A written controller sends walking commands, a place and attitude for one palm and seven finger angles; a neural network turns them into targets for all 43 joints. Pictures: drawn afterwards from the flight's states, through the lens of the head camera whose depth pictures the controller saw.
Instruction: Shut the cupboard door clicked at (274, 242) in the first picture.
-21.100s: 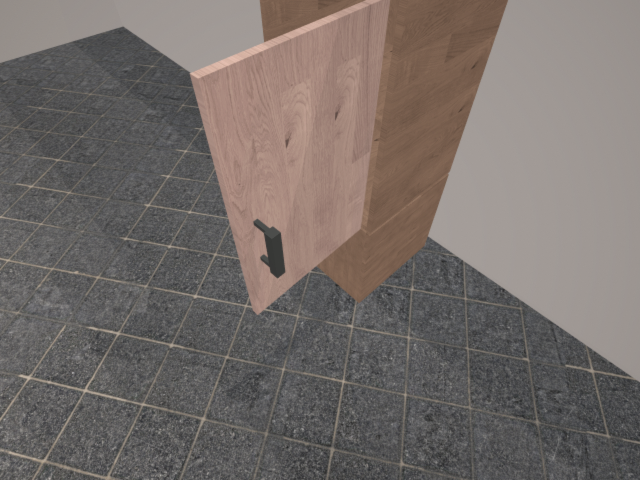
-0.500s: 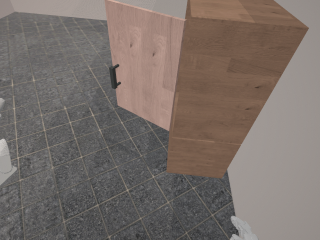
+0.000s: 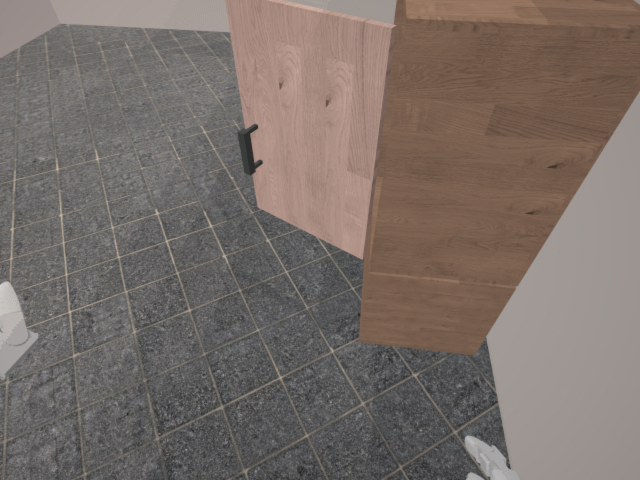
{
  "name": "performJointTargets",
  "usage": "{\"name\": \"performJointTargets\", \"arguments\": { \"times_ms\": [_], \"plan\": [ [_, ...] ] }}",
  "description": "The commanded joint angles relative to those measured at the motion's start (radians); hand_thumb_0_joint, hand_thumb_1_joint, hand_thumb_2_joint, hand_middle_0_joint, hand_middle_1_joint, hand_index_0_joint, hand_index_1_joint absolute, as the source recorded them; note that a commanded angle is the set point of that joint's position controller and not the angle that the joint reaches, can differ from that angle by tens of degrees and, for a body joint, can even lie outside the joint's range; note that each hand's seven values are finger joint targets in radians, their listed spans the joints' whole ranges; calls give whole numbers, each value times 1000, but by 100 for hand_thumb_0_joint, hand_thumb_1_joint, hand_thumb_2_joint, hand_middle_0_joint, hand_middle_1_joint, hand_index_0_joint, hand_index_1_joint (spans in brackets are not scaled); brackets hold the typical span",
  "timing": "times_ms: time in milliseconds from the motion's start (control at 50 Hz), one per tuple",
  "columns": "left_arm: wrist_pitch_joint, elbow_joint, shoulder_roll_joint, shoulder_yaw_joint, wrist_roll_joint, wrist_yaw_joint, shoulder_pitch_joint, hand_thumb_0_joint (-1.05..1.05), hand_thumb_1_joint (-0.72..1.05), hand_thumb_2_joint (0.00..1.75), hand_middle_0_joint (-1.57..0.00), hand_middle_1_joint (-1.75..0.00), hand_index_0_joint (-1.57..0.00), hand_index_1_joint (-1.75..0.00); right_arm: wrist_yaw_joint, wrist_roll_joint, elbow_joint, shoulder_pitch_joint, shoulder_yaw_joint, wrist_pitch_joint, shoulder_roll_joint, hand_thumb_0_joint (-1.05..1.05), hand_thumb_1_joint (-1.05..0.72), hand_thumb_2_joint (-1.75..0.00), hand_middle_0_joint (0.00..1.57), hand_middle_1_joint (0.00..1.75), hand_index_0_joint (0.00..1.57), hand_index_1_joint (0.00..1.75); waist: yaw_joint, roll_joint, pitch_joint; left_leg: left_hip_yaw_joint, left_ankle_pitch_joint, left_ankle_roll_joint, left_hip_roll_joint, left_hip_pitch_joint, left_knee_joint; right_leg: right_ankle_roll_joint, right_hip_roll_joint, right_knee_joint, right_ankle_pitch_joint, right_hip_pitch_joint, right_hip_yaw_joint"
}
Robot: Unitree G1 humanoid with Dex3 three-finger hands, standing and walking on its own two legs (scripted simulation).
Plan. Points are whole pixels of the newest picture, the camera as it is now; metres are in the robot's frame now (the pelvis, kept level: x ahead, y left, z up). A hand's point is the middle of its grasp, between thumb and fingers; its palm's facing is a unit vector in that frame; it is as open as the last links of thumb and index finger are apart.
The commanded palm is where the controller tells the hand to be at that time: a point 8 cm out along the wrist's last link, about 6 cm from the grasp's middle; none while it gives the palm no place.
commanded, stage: stop stepping back and stand still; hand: left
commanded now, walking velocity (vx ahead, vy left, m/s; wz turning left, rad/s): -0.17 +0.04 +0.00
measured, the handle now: (251, 149) +0.90 +0.23 -0.10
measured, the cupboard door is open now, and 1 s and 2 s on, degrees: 63 63 63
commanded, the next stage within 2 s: let the arm hang, fingers relaxed in 0.34 s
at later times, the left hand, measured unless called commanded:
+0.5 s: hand (58, 348) +0.22 +0.29 +0.11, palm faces +0.31 -0.81 -0.50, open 7.4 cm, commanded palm none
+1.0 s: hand out of the picture -0.09 +0.22 -0.16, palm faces +0.04 -0.98 -0.20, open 7.2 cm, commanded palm none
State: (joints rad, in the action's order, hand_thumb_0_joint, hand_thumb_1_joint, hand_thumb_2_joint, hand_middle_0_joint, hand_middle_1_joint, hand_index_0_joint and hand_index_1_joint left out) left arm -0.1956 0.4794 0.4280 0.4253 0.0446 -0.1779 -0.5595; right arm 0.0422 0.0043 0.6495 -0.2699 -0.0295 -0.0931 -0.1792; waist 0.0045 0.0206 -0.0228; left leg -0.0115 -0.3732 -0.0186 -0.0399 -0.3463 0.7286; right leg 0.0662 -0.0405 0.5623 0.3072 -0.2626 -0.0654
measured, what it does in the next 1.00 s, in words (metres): stands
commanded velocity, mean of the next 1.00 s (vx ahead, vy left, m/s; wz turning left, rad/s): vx -0.03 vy -0.01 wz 0.00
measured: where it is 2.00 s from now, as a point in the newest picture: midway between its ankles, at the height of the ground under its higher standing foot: outside the picture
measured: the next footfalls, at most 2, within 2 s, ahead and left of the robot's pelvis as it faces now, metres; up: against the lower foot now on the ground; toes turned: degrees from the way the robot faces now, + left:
none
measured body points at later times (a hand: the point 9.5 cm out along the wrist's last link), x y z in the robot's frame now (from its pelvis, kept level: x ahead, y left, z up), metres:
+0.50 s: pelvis +0.01 +0.02 +0.00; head +0.01 +0.01 +0.45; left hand +0.20 +0.33 +0.14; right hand +0.20 -0.22 -0.08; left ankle +0.03 +0.13 -0.73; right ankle +0.00 -0.08 -0.73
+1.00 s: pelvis -0.02 +0.03 +0.01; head +0.00 +0.04 +0.46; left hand -0.09 +0.27 -0.15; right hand -0.07 -0.19 -0.14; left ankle +0.03 +0.13 -0.73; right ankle +0.00 -0.08 -0.73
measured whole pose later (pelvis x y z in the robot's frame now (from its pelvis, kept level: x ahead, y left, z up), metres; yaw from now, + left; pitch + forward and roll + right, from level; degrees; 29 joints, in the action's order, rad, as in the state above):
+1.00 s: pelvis -0.02 +0.03 +0.01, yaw +0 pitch -1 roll -1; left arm 0.03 -1.12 0.18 0.02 -0.01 -0.02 -0.40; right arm 0.02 -0.02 1.09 -0.38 0.00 0.04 -0.15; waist 0.00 -0.01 0.06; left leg -0.03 -0.17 0.03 0.00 -0.27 0.45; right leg 0.01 0.00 0.44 0.21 -0.21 -0.05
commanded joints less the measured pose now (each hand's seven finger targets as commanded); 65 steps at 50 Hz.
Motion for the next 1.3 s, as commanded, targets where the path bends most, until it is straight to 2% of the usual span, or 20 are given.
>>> {"name": "performJointTargets", "arguments": {
  "times_ms": [0,40,60,100,120,160,180,220,280,400,420,440,460,520,560,640,740,880,960,1280],
  "plan": [
    [-39,88,154,109,-9,-28,66,0,90,90,-20,-30,-20,-30,24,4,-149,116,53,-30,-120,0,-90,-90,20,30,20,30,9,-147,-57,23,-6,13,-11,-109,-88,64,276,-132,-590,219,250],
    [-41,133,156,96,-6,-24,87,0,90,90,-20,-30,-20,-30,38,3,-157,128,57,-23,-128,0,-90,-90,20,30,20,30,7,-107,-88,2,248,22,5,48,-247,-13,200,-75,-614,186,166],
    [-45,184,167,95,-4,-22,98,0,90,90,-20,-30,-20,-30,45,4,-164,137,63,-25,-138,0,-90,-90,20,30,20,30,-3,-59,-106,29,431,34,-32,122,-271,-51,158,-64,-545,150,133],
    [-47,222,176,102,-1,-16,70,0,90,90,-20,-30,-20,-30,54,10,-181,141,68,-33,-149,0,-90,-90,20,30,20,30,-12,34,-103,81,554,45,-94,174,-286,-74,100,-69,-370,94,112],
    [-43,234,171,99,-5,-13,66,0,90,90,-20,-30,-20,-30,53,5,-187,145,62,-30,-147,0,-90,-90,20,30,20,30,-11,98,-83,98,600,49,-104,147,-297,-76,78,-65,-372,94,95],
    [-50,270,194,123,-6,-14,77,0,90,90,-20,-30,-20,-30,52,3,-187,143,60,-28,-144,0,-90,-90,20,30,20,30,-10,137,-96,87,661,42,-106,126,-279,-74,70,-71,-420,131,83],
    [-52,266,218,151,-8,-15,64,0,90,90,-20,-30,-20,-30,52,2,-181,137,65,-27,-145,0,-90,-90,20,30,20,30,-10,118,-119,70,641,32,-94,120,-265,-69,77,-80,-448,158,88],
    [-47,226,174,131,1,-14,13,0,90,90,-20,-30,-20,-30,46,9,-190,127,68,-19,-140,0,-90,-90,20,30,20,30,-4,69,-160,46,569,22,-76,112,-250,-61,94,-92,-490,197,108],
    [-39,191,173,148,11,-12,-50,0,90,90,-20,-30,-20,-30,42,10,-194,118,71,-10,-143,0,-90,-90,20,30,20,30,-2,75,-175,35,500,16,-61,95,-256,-53,105,-107,-499,207,122],
    [-16,158,149,107,18,-7,-25,0,90,90,-20,-30,-20,-30,47,12,-205,138,60,4,-141,0,-90,-90,20,30,20,30,2,29,-122,35,405,21,-58,81,-284,-61,103,-144,-436,164,125],
    [123,-545,-69,-361,-62,134,70,0,90,90,-20,-30,-20,-30,-45,18,-29,223,85,-63,-247,0,-90,-90,20,30,20,30,24,31,-4,32,542,20,-66,45,-141,-39,174,-35,-542,11,60],
    [188,-594,-47,-327,-65,159,99,0,90,90,-20,-30,-20,-30,-51,-4,4,144,105,-27,-264,0,-90,-90,20,30,20,30,16,43,-66,30,515,16,-77,107,-174,-20,160,-61,-444,-16,123],
    [195,-628,-70,-339,-68,166,132,0,90,90,-20,-30,-20,-30,-49,-13,16,110,98,-6,-244,0,-90,-90,20,30,20,30,11,19,-75,44,457,32,-86,81,-186,-22,143,-51,-327,-20,98],
    [189,-809,-60,-353,-75,172,216,0,90,90,-20,-30,-20,-30,-43,-24,37,96,72,40,-218,0,-90,-90,20,30,20,30,6,-204,-47,78,346,55,-62,52,-189,-12,155,-74,-281,-8,126],
    [199,-940,-70,-364,-74,167,265,0,90,90,-20,-30,-20,-30,-43,-32,68,75,60,75,-192,0,-90,-90,20,30,20,30,19,-259,1,80,244,51,-28,81,-186,10,181,-122,-161,-76,163],
    [215,-1165,-79,-378,-68,157,294,0,90,90,-20,-30,-20,-30,-40,-41,148,80,42,104,-171,0,-90,-90,20,30,20,30,6,-18,66,119,123,61,-39,33,-324,-11,126,-153,44,-41,156],
    [208,-1369,-130,-369,-64,155,211,0,90,90,-20,-30,-20,-30,-23,-37,256,26,44,103,-129,0,-90,-90,20,30,20,30,-16,181,31,131,-40,63,-50,-17,-423,-14,103,-164,-3,93,117],
    [195,-1511,-155,-388,-62,153,168,0,90,90,-20,-30,-20,-30,-11,-23,352,-85,52,104,-108,0,-90,-90,20,30,20,30,-7,24,71,125,-2,68,-59,25,-425,-13,109,-226,-8,73,124],
    [197,-1555,-177,-390,-62,148,155,0,90,90,-20,-30,-20,-30,-8,-26,391,-131,53,108,-79,0,-90,-90,20,30,20,30,4,-32,105,104,-10,66,-48,46,-406,-13,116,-251,75,6,139],
    [190,-1567,-208,-387,-67,139,138,0,90,90,-20,-30,-20,-30,-9,-26,411,-135,54,97,-44,0,-90,-90,20,30,20,30,2,-32,138,94,25,63,-42,43,-408,-19,113,-236,31,-32,139]
  ]
}}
